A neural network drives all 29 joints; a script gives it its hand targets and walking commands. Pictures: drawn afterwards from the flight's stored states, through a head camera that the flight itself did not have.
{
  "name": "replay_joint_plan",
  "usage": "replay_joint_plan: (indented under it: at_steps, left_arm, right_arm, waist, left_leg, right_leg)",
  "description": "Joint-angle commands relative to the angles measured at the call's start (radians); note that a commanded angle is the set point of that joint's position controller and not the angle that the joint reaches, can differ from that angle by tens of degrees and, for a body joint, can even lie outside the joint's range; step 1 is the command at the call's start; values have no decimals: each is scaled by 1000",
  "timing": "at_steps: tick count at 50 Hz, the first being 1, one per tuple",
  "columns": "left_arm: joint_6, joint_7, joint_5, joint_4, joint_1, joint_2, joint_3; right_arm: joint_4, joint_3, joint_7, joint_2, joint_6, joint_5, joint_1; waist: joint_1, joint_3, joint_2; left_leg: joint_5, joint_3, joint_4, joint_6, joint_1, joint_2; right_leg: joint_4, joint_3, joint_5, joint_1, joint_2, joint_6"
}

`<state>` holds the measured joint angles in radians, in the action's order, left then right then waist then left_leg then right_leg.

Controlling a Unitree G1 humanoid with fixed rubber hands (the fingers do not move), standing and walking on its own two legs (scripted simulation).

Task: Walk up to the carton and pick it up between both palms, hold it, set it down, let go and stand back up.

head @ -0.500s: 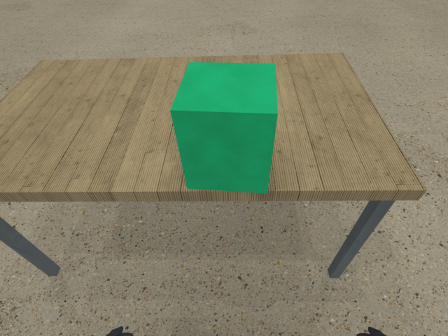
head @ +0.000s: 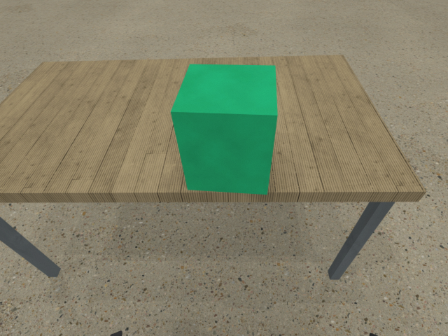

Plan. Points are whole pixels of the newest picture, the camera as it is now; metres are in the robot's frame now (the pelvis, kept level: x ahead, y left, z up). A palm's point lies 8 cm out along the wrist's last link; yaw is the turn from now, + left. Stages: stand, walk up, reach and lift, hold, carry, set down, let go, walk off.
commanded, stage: stand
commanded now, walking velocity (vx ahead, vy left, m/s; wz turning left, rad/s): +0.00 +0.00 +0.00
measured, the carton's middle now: (229, 130) +0.59 +0.02 +0.03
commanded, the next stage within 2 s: none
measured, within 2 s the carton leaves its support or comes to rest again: neither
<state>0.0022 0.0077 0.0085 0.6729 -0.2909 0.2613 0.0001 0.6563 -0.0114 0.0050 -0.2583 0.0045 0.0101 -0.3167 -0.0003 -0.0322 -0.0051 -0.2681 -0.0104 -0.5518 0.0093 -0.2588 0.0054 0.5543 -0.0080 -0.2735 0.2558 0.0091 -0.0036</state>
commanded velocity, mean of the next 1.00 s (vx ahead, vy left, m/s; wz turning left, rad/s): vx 0.00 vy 0.00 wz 0.00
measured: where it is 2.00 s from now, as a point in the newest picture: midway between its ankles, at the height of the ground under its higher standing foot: outside the picture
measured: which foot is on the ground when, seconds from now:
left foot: down 0.00-1.00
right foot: down 0.00-1.00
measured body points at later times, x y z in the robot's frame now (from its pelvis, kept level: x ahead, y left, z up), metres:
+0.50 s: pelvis +0.00 +0.00 +0.00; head +0.01 +0.00 +0.45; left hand +0.10 +0.26 -0.11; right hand +0.10 -0.26 -0.11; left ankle +0.02 +0.13 -0.73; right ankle +0.01 -0.12 -0.73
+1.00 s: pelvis +0.00 +0.00 +0.00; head +0.01 +0.00 +0.45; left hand +0.09 +0.26 -0.11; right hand +0.09 -0.26 -0.11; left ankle +0.02 +0.13 -0.73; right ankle +0.01 -0.12 -0.73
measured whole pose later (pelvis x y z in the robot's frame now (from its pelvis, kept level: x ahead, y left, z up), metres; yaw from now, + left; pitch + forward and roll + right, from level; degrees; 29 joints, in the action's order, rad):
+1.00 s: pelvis +0.00 +0.00 +0.00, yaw +0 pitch -1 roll +0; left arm 0.00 0.00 0.01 0.71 -0.31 0.27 0.01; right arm 0.69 -0.01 0.00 -0.26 0.00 0.01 -0.33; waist 0.00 -0.03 0.00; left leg -0.26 -0.01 -0.53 0.01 -0.25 0.00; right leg 0.53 -0.01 -0.26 0.24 0.01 -0.01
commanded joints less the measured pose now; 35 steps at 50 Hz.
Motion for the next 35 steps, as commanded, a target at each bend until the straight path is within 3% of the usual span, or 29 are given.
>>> replay_joint_plan:
  at_steps: [1,6,9,35]
  left_arm:
    - [22,-5,0,-83,6,121,-40]
    - [21,-6,0,-76,-3,128,-40]
    - [22,-7,0,-77,3,124,-39]
    - [17,-11,-2,-57,-11,128,-33]
  right_arm:
    - [-82,-35,-5,-124,22,1,-4]
    - [-77,-35,-6,-125,21,0,-6]
    - [-75,-34,-6,-123,22,0,-11]
    - [-52,-29,-10,-132,19,-3,-15]
  waist:
    - [-2,22,9]
    - [0,15,-9]
    - [2,31,11]
    - [-3,15,3]
  left_leg:
    - [42,-87,99,-42,-6,82]
    - [56,-86,100,-43,-8,80]
    - [67,-85,95,-39,3,79]
    - [67,-88,114,-40,-9,81]
  right_leg:
    - [-104,98,48,5,80,38]
    - [-107,101,63,8,82,39]
    - [-107,99,73,3,82,40]
    - [-111,96,77,-14,82,37]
